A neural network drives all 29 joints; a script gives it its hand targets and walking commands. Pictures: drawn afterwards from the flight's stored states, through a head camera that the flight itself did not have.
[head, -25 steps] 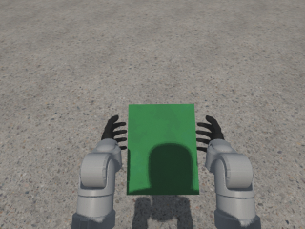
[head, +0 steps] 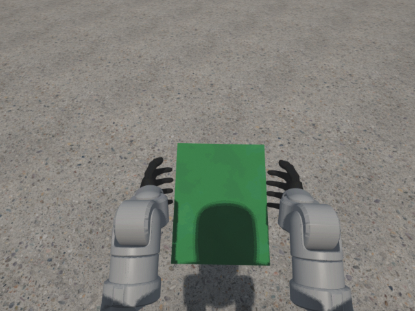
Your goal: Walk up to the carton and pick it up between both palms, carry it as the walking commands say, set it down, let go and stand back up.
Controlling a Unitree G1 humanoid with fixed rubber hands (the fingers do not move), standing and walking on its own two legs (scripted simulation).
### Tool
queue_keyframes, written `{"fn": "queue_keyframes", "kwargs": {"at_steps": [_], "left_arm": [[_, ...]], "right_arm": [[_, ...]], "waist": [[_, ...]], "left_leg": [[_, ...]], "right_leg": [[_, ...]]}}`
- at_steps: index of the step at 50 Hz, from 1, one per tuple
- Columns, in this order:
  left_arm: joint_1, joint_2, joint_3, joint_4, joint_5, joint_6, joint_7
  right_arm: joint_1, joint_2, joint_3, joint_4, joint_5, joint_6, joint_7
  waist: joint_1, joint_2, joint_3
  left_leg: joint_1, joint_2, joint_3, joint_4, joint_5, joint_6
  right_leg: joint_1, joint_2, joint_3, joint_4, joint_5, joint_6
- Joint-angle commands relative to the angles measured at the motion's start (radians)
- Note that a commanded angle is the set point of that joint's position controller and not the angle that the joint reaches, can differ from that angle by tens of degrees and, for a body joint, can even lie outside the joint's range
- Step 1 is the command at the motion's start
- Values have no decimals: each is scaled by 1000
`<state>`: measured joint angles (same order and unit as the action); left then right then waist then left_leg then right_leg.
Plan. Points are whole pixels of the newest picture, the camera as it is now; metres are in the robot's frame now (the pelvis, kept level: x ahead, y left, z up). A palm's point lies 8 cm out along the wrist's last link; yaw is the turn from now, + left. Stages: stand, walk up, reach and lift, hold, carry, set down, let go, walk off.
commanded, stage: carry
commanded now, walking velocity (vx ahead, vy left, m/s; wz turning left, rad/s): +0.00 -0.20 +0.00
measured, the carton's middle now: (218, 204) +0.35 +0.00 -0.01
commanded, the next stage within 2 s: none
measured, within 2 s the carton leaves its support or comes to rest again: neither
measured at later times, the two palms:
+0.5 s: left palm (193, 227) +0.25 +0.05 +0.07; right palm (341, 235) +0.24 -0.21 +0.08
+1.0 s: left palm (217, 218) +0.27 +0.01 +0.08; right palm (365, 229) +0.25 -0.25 +0.08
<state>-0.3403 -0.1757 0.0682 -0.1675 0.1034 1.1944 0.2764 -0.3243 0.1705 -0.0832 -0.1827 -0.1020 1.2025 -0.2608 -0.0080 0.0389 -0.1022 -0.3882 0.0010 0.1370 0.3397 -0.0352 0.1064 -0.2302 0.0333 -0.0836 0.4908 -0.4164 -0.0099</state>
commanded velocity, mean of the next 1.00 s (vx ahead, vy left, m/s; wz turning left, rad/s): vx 0.00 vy -0.13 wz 0.00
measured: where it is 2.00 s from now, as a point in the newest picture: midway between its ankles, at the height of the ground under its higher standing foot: outside the picture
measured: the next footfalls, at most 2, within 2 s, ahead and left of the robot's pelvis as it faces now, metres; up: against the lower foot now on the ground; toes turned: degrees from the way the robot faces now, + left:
right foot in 0.06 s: -0.03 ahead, -0.13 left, +0.00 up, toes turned -6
left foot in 1.02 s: +0.05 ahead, +0.05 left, +0.00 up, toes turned -25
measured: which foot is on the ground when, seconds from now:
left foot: down 0.00-0.78, up 0.80-1.00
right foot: up 0.00-0.04, down 0.06-1.00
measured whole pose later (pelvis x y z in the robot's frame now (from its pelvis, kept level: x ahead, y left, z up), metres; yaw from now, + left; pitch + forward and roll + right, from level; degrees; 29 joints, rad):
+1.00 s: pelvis -0.04 -0.10 -0.02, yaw -3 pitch +3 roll +2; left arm -0.35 -0.18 0.08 -0.22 0.11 1.20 0.27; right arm -0.33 0.17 -0.06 -0.24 -0.10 1.21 -0.28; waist -0.02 -0.02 -0.02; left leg -0.39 0.06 0.14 0.59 -0.27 0.00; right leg -0.28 0.05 -0.18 0.57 -0.35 -0.14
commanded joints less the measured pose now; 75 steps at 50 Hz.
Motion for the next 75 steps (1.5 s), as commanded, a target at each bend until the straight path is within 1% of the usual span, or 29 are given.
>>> {"fn": "queue_keyframes", "kwargs": {"at_steps": [1,4,6,10,13,16,18,21,23,24,26,27,29,32,33,35,36,38,40,41,46,49,51,52,53,55,60,67,75], "left_arm": [[-327,-1063,-485,-79,-299,-37,-204],[-318,-1061,-478,-79,-297,-41,-208],[-331,-1077,-479,-82,-291,-50,-211],[-345,-1075,-469,-74,-289,-43,-218],[-373,-1082,-469,-78,-296,-36,-223],[-400,-1089,-473,-71,-301,-28,-226],[-412,-1089,-469,-63,-299,-25,-226],[-411,-1088,-469,-59,-293,-23,-225],[-416,-1098,-480,-67,-302,-28,-226],[-421,-1107,-485,-75,-311,-34,-229],[-438,-1121,-488,-96,-322,-44,-234],[-441,-1120,-487,-99,-324,-47,-237],[-411,-1114,-484,-90,-323,-43,-239],[-372,-1089,-478,-94,-317,-38,-235],[-355,-1080,-472,-95,-313,-37,-234],[-348,-1070,-479,-96,-309,-32,-237],[-350,-1072,-483,-100,-308,-31,-239],[-367,-1083,-483,-112,-308,-36,-244],[-381,-1103,-481,-130,-309,-44,-247],[-379,-1112,-480,-141,-311,-45,-247],[-347,-1105,-483,-189,-327,-42,-244],[-333,-1087,-483,-185,-332,-35,-243],[-320,-1077,-488,-167,-333,-30,-245],[-321,-1071,-488,-170,-333,-25,-245],[-334,-1069,-496,-173,-333,-20,-246],[-357,-1067,-502,-174,-339,-14,-246],[-383,-1076,-489,-138,-344,-8,-249],[-395,-1073,-464,-93,-334,-5,-248],[-423,-1064,-430,-43,-316,-35,-251]], "right_arm": [[-394,1005,496,-148,327,-48,220],[-396,1011,503,-149,327,-53,222],[-427,1023,521,-161,336,-55,229],[-432,1025,510,-145,320,-50,231],[-432,1026,496,-129,310,-46,231],[-438,1027,482,-111,307,-42,231],[-447,1030,474,-97,308,-40,233],[-452,1033,462,-86,310,-41,236],[-452,1044,468,-85,314,-47,232],[-455,1057,477,-94,317,-50,230],[-458,1078,498,-116,316,-56,228],[-455,1079,501,-125,312,-58,227],[-438,1060,495,-133,304,-58,222],[-403,1051,498,-131,310,-50,218],[-399,1048,501,-130,315,-47,218],[-369,1048,491,-104,308,-48,219],[-370,1052,494,-102,309,-49,222],[-399,1069,513,-118,319,-49,228],[-430,1086,538,-148,334,-49,233],[-441,1090,547,-166,343,-50,233],[-414,1095,560,-198,355,-45,222],[-384,1087,549,-185,342,-39,216],[-371,1082,540,-170,331,-35,217],[-368,1073,532,-162,327,-34,217],[-358,1074,523,-148,323,-33,216],[-358,1077,509,-132,316,-30,215],[-388,1075,501,-110,308,-19,212],[-418,1070,487,-80,306,-15,212],[-447,1062,461,-25,293,-43,219]], "waist": [[-20,92,-349],[-13,93,-350],[-4,41,-319],[4,-43,-218],[1,-101,-193],[-5,-76,-177],[-10,-44,-163],[-4,110,-177],[5,171,-237],[10,135,-261],[11,-49,-254],[7,-124,-236],[5,-117,-232],[-2,-109,-284],[-5,-88,-307],[-4,9,-358],[1,19,-360],[7,-39,-326],[9,-137,-284],[14,-146,-274],[22,-128,-338],[15,-132,-367],[9,-124,-389],[8,-59,-394],[8,-6,-395],[7,5,-378],[3,-54,-312],[5,-48,-283],[8,-39,-269]], "left_leg": [[336,300,-331,-141,-189,-64],[297,246,-259,-127,-215,-123],[232,191,-179,-89,-235,-160],[84,135,-94,72,-249,-159],[79,121,-57,278,-226,-133],[113,124,-49,373,-215,-125],[122,138,-74,326,-211,-120],[98,238,-237,93,-280,-114],[82,304,-304,-10,-258,-105],[74,299,-276,0,-241,-102],[25,206,-135,166,-168,-122],[-22,156,-59,264,-140,-131],[-62,132,-21,355,-171,-128],[-2,146,-30,311,-94,-101],[74,167,-55,304,10,-83],[150,227,-122,300,244,-66],[141,233,-129,285,250,-66],[56,181,-66,305,92,-99],[-54,119,-7,355,-235,-127],[-117,105,-2,380,-329,-129],[-138,64,-10,356,-319,-114],[0,67,-5,215,-204,-105],[144,119,-48,135,-17,-83],[210,156,-96,203,151,-59],[226,171,-112,214,207,-52],[209,172,-114,197,168,-59],[150,146,-104,166,-57,-79],[149,149,-123,138,-86,-76],[145,150,-132,122,-103,-78]], "right_leg": [[2,-13,-28,-69,-1,-9],[96,-21,-64,-172,18,-17],[103,-48,-48,-162,-5,-39],[12,-144,57,-165,-128,-68],[-112,-205,118,-164,-139,-101],[-198,-214,109,-115,-78,-126],[-225,-189,99,-66,-71,-115],[-195,-88,42,35,-127,-63],[-86,-47,5,95,-46,-37],[-34,-49,10,52,-12,-37],[21,-116,106,-96,80,-59],[37,-180,158,-103,200,-79],[64,-248,172,-62,533,-105],[129,-233,98,98,947,-97],[79,-215,82,134,961,-71],[39,-183,63,160,752,-26],[49,-167,70,127,636,-20],[110,-192,111,27,656,-47],[167,-272,181,-34,838,-101],[214,-297,200,-38,915,-120],[355,-294,151,24,1132,-118],[324,-269,103,44,1105,-88],[250,-248,96,56,984,-52],[164,-231,104,48,887,-21],[129,-207,94,36,717,-9],[120,-187,94,2,580,-11],[109,-209,111,-56,577,-36],[72,-198,107,-85,419,-33],[58,-197,107,-100,345,-35]]}}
